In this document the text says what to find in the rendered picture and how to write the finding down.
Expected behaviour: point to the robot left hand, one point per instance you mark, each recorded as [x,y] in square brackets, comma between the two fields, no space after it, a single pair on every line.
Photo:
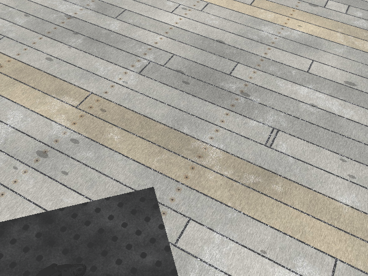
[63,270]

